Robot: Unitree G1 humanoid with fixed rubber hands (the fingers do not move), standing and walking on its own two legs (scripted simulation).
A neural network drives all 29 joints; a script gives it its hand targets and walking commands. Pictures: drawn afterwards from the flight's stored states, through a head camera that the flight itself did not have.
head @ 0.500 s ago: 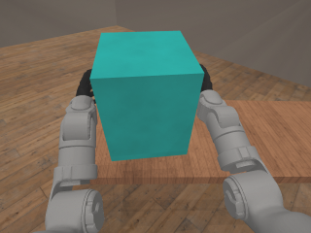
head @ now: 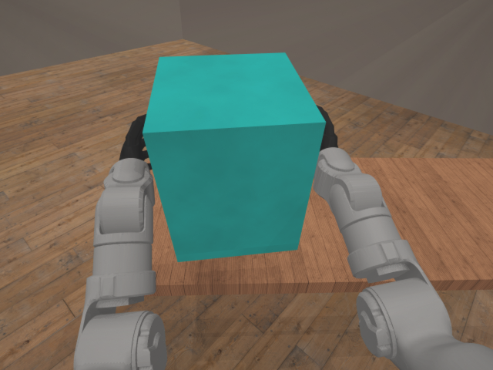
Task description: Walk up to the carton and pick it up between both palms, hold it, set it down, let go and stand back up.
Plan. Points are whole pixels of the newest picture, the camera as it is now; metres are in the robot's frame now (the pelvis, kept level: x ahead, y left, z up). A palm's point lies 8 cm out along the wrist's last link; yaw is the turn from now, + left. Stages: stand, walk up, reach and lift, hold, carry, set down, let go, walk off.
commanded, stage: hold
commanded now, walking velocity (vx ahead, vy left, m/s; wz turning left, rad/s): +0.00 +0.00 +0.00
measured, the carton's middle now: (231, 157) +0.39 +0.00 +0.20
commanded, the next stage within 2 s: none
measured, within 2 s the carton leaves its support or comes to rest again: neither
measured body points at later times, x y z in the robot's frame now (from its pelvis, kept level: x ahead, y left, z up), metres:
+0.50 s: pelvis +0.00 +0.00 +0.00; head -0.06 +0.02 +0.45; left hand +0.38 +0.15 +0.21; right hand +0.38 -0.14 +0.22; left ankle +0.01 +0.11 -0.75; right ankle +0.01 -0.12 -0.75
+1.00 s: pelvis +0.00 +0.00 +0.00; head -0.06 +0.02 +0.45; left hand +0.38 +0.15 +0.21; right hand +0.38 -0.14 +0.22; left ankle +0.01 +0.11 -0.75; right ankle +0.01 -0.12 -0.75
